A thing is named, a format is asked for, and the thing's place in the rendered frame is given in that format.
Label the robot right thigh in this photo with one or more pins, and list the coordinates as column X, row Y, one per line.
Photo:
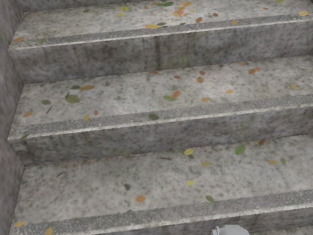
column 229, row 229

